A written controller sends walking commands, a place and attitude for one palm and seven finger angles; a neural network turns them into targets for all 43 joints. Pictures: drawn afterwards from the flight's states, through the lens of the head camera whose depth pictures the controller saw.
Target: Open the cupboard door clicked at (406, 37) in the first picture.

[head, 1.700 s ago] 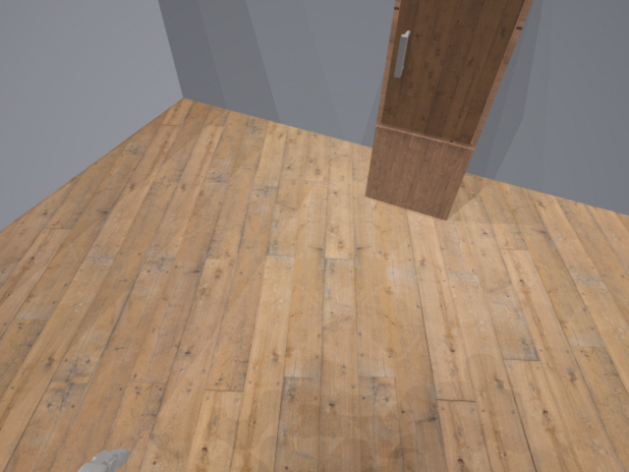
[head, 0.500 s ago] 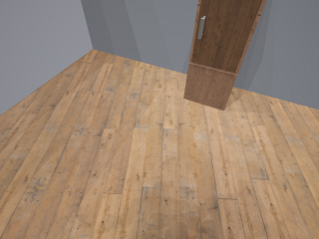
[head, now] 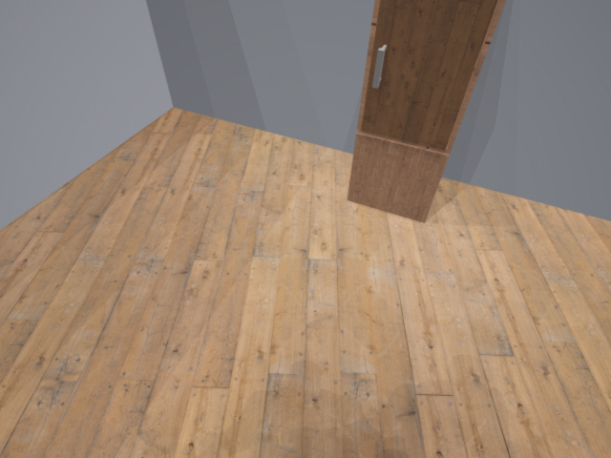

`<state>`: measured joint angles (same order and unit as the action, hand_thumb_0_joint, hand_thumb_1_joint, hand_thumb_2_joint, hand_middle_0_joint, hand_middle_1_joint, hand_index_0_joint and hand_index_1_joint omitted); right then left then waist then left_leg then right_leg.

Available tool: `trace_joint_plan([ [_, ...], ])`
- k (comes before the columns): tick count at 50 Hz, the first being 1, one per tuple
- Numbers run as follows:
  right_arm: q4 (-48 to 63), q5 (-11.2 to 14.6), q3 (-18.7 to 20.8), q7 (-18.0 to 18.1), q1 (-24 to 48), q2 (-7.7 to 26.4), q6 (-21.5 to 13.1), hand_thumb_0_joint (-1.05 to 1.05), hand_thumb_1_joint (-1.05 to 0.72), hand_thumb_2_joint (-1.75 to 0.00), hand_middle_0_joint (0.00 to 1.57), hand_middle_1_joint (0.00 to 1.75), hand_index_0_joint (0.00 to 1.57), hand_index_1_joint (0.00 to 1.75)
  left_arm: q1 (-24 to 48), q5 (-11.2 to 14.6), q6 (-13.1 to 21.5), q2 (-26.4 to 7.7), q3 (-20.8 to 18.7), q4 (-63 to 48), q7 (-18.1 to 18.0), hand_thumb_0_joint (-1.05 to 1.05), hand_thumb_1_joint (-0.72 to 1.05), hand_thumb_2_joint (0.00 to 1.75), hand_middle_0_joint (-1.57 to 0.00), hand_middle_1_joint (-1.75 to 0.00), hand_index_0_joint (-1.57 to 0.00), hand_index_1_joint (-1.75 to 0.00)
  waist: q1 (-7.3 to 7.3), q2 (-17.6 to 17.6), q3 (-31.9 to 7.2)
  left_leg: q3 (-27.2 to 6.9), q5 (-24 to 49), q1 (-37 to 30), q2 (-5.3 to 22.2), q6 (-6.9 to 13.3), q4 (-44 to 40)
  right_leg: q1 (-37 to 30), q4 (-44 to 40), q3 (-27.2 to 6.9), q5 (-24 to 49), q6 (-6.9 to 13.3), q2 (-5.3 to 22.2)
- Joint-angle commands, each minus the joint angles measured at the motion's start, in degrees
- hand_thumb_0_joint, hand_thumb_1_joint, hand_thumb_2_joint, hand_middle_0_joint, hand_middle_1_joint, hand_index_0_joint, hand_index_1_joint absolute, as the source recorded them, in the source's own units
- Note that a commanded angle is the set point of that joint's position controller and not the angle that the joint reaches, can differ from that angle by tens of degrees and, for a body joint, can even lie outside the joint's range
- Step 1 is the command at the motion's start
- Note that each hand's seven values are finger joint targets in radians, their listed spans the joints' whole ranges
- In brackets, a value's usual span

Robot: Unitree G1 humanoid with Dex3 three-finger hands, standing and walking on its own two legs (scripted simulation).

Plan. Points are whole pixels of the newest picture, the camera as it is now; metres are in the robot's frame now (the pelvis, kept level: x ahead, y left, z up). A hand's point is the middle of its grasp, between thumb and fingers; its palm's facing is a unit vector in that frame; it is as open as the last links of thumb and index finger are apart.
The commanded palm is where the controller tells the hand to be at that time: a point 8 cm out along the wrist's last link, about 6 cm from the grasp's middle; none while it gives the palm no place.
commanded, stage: walk to a spot facing it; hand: left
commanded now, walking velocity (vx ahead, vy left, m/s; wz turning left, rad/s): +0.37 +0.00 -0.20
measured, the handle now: (380, 66) +1.38 -0.18 -0.07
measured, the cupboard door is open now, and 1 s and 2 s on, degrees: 0 0 0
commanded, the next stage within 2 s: take the last steps up to it in 1.18 s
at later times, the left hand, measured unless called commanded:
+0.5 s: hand (227, 383) +0.29 +0.16 -0.19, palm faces -0.12 -0.97 -0.20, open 7.4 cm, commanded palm none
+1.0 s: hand (225, 326) +0.40 +0.19 -0.20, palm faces -0.07 -0.99 -0.13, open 7.4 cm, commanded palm none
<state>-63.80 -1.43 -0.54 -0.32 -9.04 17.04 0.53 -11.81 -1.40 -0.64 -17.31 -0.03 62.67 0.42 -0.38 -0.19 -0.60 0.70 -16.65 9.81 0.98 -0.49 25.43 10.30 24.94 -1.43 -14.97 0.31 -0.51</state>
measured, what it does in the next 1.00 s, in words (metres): walks ahead: right foot, then left foot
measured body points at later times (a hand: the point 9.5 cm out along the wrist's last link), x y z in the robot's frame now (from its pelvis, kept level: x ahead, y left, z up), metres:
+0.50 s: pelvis +0.18 -0.02 -0.03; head +0.22 -0.03 +0.41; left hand +0.29 +0.21 -0.18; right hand +0.00 -0.21 -0.17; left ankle +0.00 +0.12 -0.73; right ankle +0.25 -0.13 -0.75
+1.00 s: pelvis +0.40 +0.01 -0.01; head +0.41 +0.04 +0.44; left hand +0.40 +0.24 -0.19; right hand +0.45 -0.23 -0.14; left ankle +0.46 +0.08 -0.74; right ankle +0.30 -0.12 -0.65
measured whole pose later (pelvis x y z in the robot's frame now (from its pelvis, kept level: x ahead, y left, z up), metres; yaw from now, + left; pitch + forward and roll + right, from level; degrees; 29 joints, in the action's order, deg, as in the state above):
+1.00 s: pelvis +0.40 +0.01 -0.01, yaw -8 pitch -1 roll -2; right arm -57.4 -1.4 2.8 0.6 -11.5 7.7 -4.9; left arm -19.6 -1.7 1.3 -10.6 -3.9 63.6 0.6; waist -0.5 -2.2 2.0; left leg 11.1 -15.3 18.7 5.1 3.2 35.2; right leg 21.1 66.9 2.3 -22.9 1.5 2.4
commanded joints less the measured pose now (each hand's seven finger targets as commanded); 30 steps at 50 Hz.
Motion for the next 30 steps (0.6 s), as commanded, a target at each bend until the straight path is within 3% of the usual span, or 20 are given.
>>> trace_joint_plan([
  [1, 3.1, -0.1, 2.0, 0.2, -2.4, 6.2, -1.3, 0.0, -0.9, -0.9, 0.2, 0.3, 0.2, 0.3, -3.8, 0.2, 0.5, -6.9, -2.0, -2.9, 0.2, 0.0, 0.9, 0.9, -0.2, -0.3, -0.2, -0.3, -0.4, -2.3, 7.8, -3.8, -15.4, 7.4, 3.9, 2.2, -2.0, 5.6, -6.7, -10.0, -19.6, 3.9, 5.8],
  [4, 3.4, 0.2, 2.0, 0.5, -4.8, 4.7, -2.5, 0.0, -0.9, -0.9, 0.2, 0.3, 0.2, 0.3, -6.6, 0.4, 1.4, -5.8, -2.6, -2.8, 0.2, 0.0, 0.9, 0.9, -0.2, -0.3, -0.2, -0.3, -0.23, -3.1, 6.2, -1.9, -9.3, 7.5, 3.5, 2.4, 2.3, 2.9, -4.4, -11.3, -13.4, 5.6, 6.6],
  [8, 3.1, 0.4, 2.6, 0.5, -8.3, 3.0, -3.3, 0.0, -0.9, -0.9, 0.2, 0.3, 0.2, 0.3, -7.6, 0.3, 2.0, -4.3, -3.2, -3.0, 0.0, 0.0, 0.9, 0.9, -0.2, -0.3, -0.2, -0.3, 1.14, -2.0, 8.5, -1.2, -12.0, 6.3, 3.7, 2.7, 4.4, 7.8, -1.5, -12.5, -14.5, 6.9, 6.6],
  [9, 2.5, 0.4, 2.7, 0.8, -10.9, 2.7, -3.7, 0.0, -0.9, -0.9, 0.2, 0.3, 0.2, 0.3, -7.1, 0.4, 2.2, -3.3, -3.3, -3.4, 0.1, 0.0, 0.9, 0.9, -0.2, -0.3, -0.2, -0.3, 2.22, 0.6, 8.0, -3.4, -9.4, 2.5, 5.5, 3.9, 2.2, 10.2, 3.2, -10.0, -9.6, 6.1, 4.8],
  [10, 0.9, 0.3, 3.2, 1.0, -15.4, 4.1, -4.2, 0.0, -0.9, -0.9, 0.2, 0.3, 0.2, 0.3, -5.1, 0.4, 2.5, -1.4, -3.1, -4.2, 0.2, 0.0, 0.9, 0.9, -0.2, -0.3, -0.2, -0.3, 4.28, 7.3, 7.1, -9.6, -5.9, -5.0, 10.0, 6.2, -2.7, 16.6, 12.8, -4.3, -4.4, 4.6, 1.2],
  [11, -1.3, -0.1, 4.1, 1.6, -22.6, 6.2, -4.8, 0.0, -0.9, -0.9, 0.2, 0.3, 0.2, 0.3, -2.0, 0.4, 3.1, 1.5, -2.7, -5.9, 0.2, 0.0, 0.9, 0.9, -0.2, -0.3, -0.2, -0.3, 7.01, 15.6, 5.5, -19.9, 5.1, -16.2, 17.7, 10.3, -8.7, 26.7, 27.6, 4.0, -3.8, 2.5, -2.2],
  [12, -3.1, -0.3, 4.0, 2.1, -27.9, 5.5, -5.1, 0.0, -0.9, -0.9, 0.2, 0.3, 0.2, 0.3, 3.2, 0.2, 3.9, 1.3, -2.3, -8.2, -0.1, 0.0, 0.9, 0.9, -0.2, -0.3, -0.2, -0.3, 8.77, 14.5, 7.5, -23.8, 22.5, -23.0, 22.0, 13.2, -9.3, 36.8, 35.7, 2.7, -15.3, 1.9, -0.6],
  [13, -3.7, -0.3, 3.4, 2.5, -29.2, 4.1, -5.3, 0.0, -0.9, -0.9, 0.2, 0.3, 0.2, 0.3, 4.4, 0.2, 4.1, 0.6, -2.7, -8.5, -0.2, 0.0, 0.9, 0.9, -0.2, -0.3, -0.2, -0.3, 8.36, 11.6, 7.4, -21.8, 34.1, -25.6, 23.1, 14.0, -6.9, 40.1, 39.3, 0.7, -16.1, 1.8, 2.0],
  [15, -2.7, -0.3, 3.3, 2.7, -25.9, 1.9, -5.5, 0.0, -0.9, -0.9, 0.2, 0.3, 0.2, 0.3, 6.6, 0.2, 4.0, 1.7, -3.0, -8.7, 0.7, 0.0, 0.9, 0.9, -0.2, -0.3, -0.2, -0.3, 6.86, 5.6, 8.9, -15.2, 34.9, -21.8, 21.8, 12.7, -6.4, 38.5, 36.2, 0.9, -15.7, 2.0, 5.4],
  [17, -1.9, -0.5, 3.5, 2.9, -22.3, 1.8, -5.6, 0.0, -0.9, -0.9, 0.2, 0.3, 0.2, 0.3, 7.1, 0.3, 3.3, 4.3, -2.9, -9.2, 1.5, 0.0, 0.9, 0.9, -0.2, -0.3, -0.2, -0.3, 4.48, 6.9, 10.8, -8.5, 27.6, -16.2, 18.6, 10.1, -9.1, 33.5, 29.5, 3.8, -12.3, 1.8, 5.9],
  [19, -1.2, -0.3, 3.3, 2.7, -18.6, 1.6, -5.7, 0.0, -0.9, -0.9, 0.2, 0.3, 0.2, 0.3, 5.0, 0.6, 2.9, 5.7, -2.6, -8.8, 2.2, 0.0, 0.9, 0.9, -0.2, -0.3, -0.2, -0.3, 1.71, 9.0, 9.8, 0.0, 26.6, -8.2, 13.9, 7.4, -9.7, 20.6, 17.9, 9.3, -6.2, 1.9, 3.6],
  [20, -1.4, 0.0, 3.4, 2.6, -17.7, 2.1, -5.7, 0.0, -0.9, -0.9, 0.2, 0.3, 0.2, 0.3, 1.3, 0.6, 2.9, 5.5, -2.9, -7.8, 2.2, 0.0, 0.9, 0.9, -0.2, -0.3, -0.2, -0.3, -0.36, 8.4, 7.0, 1.5, 33.7, -6.2, 13.0, 6.9, -6.7, 12.2, 15.3, 11.2, -2.9, 2.6, 1.2],
  [22, -1.4, 1.0, 4.0, 2.5, -15.6, 3.7, -5.8, 0.0, -0.9, -0.9, 0.2, 0.3, 0.2, 0.3, -12.9, 0.2, 2.9, 3.3, -3.8, -3.1, 1.4, 0.0, 0.9, 0.9, -0.2, -0.3, -0.2, -0.3, -6.91, 5.4, 0.0, 6.6, 43.2, -2.5, 10.6, 4.8, 7.9, -5.4, 10.0, 12.3, 6.5, 4.1, -1.5],
  [23, -1.2, 1.3, 3.8, 1.9, -15.6, 2.5, -6.0, 0.0, -0.9, -0.9, 0.2, 0.3, 0.2, 0.3, -20.6, -0.3, 3.6, -0.2, -4.8, -0.7, 0.8, 0.0, 0.9, 0.9, -0.2, -0.3, -0.2, -0.3, -10.11, 1.0, -4.0, 7.5, 35.5, 4.9, 8.2, 3.1, 19.8, -17.2, 8.1, 8.8, 8.7, 5.2, 1.1],
  [24, -0.2, 2.0, 3.1, 1.3, -17.3, -1.9, -6.2, 0.0, -0.9, -0.9, 0.2, 0.3, 0.2, 0.3, -25.4, -0.5, 4.3, -5.9, -6.3, 0.3, -0.3, 0.0, 0.9, 0.9, -0.2, -0.3, -0.2, -0.3, -11.15, -12.4, -8.9, 8.1, 4.8, 16.9, 3.1, 1.4, 38.8, -25.9, 1.9, -12.4, 4.6, 11.1, 16.6],
  [25, 1.7, 1.9, 3.1, 1.5, -17.2, -2.9, -6.0, 0.0, -0.9, -0.9, 0.2, 0.3, 0.2, 0.3, -24.2, 0.6, 4.3, -8.6, -6.7, 0.0, -0.7, 0.0, 0.9, 0.9, -0.2, -0.3, -0.2, -0.3, -8.38, -14.1, -11.5, 3.5, -14.5, 23.3, 0.5, 1.4, 53.2, -26.0, -6.2, -32.3, 5.3, 16.4, 27.0],
  [26, 2.5, 1.7, 3.5, 1.4, -12.6, -2.5, -5.6, 0.0, -0.9, -0.9, 0.2, 0.3, 0.2, 0.3, -19.1, 1.0, 3.8, -8.4, -6.9, -1.5, -1.0, 0.0, 0.9, 0.9, -0.2, -0.3, -0.2, -0.3, -8.13, -7.5, -4.9, 0.1, -12.8, 26.2, 3.8, 2.1, 56.5, -19.2, -8.8, -30.6, -1.4, 17.7, 26.5],
  [27, 3.1, 1.3, 3.7, 1.0, -8.5, -3.6, -5.4, 0.0, -0.9, -0.9, 0.2, 0.3, 0.2, 0.3, -14.8, 0.8, 3.9, -6.2, -6.0, -2.6, -1.0, 0.0, 0.9, 0.9, -0.2, -0.3, -0.2, -0.3, -6.94, -5.3, 2.3, 0.0, -8.4, 27.6, 6.1, 2.1, 56.5, -9.3, -10.3, -26.3, -4.3, 15.4, 24.6],
  [29, 2.9, 0.1, 3.6, 0.7, -10.1, -5.2, -4.1, 0.0, -0.9, -0.9, 0.2, 0.3, 0.2, 0.3, -7.3, 0.3, 4.2, -1.3, -4.2, -4.0, -1.2, 0.0, 0.9, 0.9, -0.2, -0.3, -0.2, -0.3, -1.56, -2.0, 6.9, -1.1, -4.2, 23.3, 8.8, 1.7, 50.9, 4.5, -11.5, -16.1, -4.5, 11.6, 21.2],
  [30, 1.9, -0.1, 3.5, 0.6, -13.1, -6.3, -3.4, 0.0, -0.9, -0.9, 0.2, 0.3, 0.2, 0.3, -4.9, -0.1, 4.4, -0.3, -4.1, -4.4, -1.4, 0.0, 0.9, 0.9, -0.2, -0.3, -0.2, -0.3, 0.69, -2.1, 6.4, -0.6, -3.5, 21.0, 9.2, 1.2, 47.8, 6.9, -12.0, -11.2, -2.9, 10.5, 19.7],
])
